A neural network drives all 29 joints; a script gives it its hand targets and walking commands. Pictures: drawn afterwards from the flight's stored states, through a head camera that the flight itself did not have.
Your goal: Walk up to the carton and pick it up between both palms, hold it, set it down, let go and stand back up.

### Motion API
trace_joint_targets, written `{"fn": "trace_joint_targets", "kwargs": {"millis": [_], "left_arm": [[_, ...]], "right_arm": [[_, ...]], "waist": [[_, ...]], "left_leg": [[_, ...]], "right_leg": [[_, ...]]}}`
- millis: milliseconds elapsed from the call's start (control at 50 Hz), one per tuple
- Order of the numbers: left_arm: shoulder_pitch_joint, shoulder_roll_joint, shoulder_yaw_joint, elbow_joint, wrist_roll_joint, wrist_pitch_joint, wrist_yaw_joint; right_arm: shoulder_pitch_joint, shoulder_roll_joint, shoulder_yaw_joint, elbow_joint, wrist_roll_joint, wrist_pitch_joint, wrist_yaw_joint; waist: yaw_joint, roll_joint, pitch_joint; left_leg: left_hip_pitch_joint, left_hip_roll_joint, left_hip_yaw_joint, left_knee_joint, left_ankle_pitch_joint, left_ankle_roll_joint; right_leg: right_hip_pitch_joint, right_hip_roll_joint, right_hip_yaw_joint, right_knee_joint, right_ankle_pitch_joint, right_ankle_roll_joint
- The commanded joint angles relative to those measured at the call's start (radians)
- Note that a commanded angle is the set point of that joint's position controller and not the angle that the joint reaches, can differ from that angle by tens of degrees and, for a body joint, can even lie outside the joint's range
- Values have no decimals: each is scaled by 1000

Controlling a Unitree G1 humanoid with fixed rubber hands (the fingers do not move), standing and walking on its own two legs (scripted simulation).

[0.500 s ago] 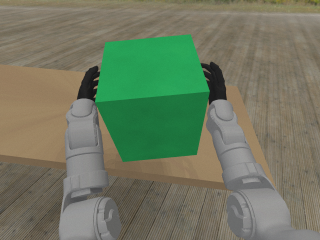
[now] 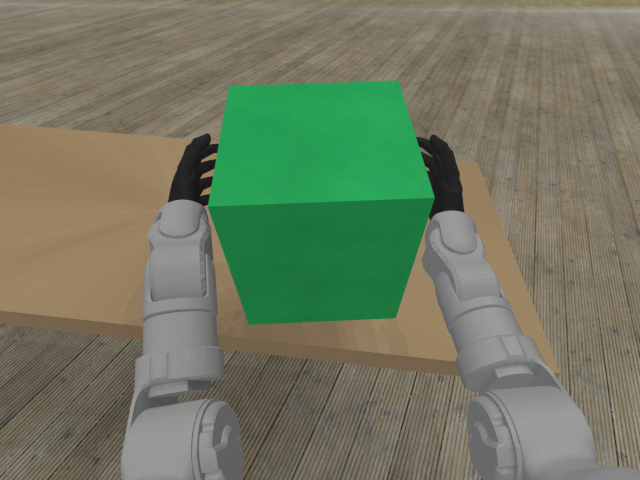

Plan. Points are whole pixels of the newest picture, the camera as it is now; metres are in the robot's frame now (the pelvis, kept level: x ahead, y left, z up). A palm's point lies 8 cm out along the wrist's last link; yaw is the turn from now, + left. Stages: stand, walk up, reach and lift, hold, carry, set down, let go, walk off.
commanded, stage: set down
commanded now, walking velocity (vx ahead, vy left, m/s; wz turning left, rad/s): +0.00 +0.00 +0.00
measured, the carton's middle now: (318, 210) +0.42 -0.04 +0.16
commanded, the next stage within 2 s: none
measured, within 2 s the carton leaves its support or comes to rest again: neither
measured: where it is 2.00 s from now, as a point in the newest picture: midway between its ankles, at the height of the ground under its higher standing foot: outside the picture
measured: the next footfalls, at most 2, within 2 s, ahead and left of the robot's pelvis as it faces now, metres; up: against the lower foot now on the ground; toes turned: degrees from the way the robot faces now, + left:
none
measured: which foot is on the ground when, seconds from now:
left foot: down 0.00-1.00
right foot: down 0.00-1.00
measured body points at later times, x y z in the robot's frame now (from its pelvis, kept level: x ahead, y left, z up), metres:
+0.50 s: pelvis +0.01 -0.01 +0.00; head -0.02 +0.02 +0.45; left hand +0.43 +0.08 +0.18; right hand +0.38 -0.22 +0.17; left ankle +0.00 +0.13 -0.75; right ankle +0.02 -0.13 -0.75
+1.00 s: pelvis +0.02 +0.00 +0.00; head -0.01 +0.03 +0.45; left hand +0.44 +0.08 +0.16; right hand +0.39 -0.22 +0.16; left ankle +0.00 +0.13 -0.75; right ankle +0.02 -0.13 -0.75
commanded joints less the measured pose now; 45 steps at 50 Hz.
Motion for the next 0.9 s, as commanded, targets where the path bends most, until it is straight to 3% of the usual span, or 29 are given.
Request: {"fn": "trace_joint_targets", "kwargs": {"millis": [0,120,220,460,620,760,880], "left_arm": [[-588,-455,-419,-29,-121,-94,-114],[-593,-487,-440,28,-130,-126,-92],[-592,-485,-427,67,-123,-149,-80],[-615,-453,-368,120,-125,-218,-64],[-635,-439,-332,202,-128,-251,-73],[-660,-471,-340,252,-125,-285,-61],[-647,-476,-310,292,-105,-287,-49]], "right_arm": [[-667,359,217,-173,-45,-80,132],[-653,328,140,-91,-73,-106,143],[-665,340,136,-55,-62,-112,149],[-705,430,224,-95,-55,-115,153],[-665,438,155,-35,-127,-111,156],[-651,418,86,34,-160,-130,163],[-648,385,34,93,-165,-131,183]], "waist": [[-27,49,-390],[-56,111,-384],[-37,122,-368],[23,18,-475],[2,-8,-463],[-29,50,-485],[-26,93,-437]], "left_leg": [[48,-49,99,-28,227,-37],[107,-31,89,5,305,-74],[68,-34,91,7,319,-74],[-65,-63,106,-24,237,-17],[-89,-60,111,-53,161,-9],[1,-49,110,-18,260,-50],[33,-33,106,-4,309,-72]], "right_leg": [[88,79,-104,-7,197,15],[19,90,-117,-21,146,-7],[52,79,-104,-11,185,-7],[213,60,-62,50,425,41],[183,59,-60,42,413,50],[100,75,-80,29,395,31],[36,82,-87,12,322,13]]}}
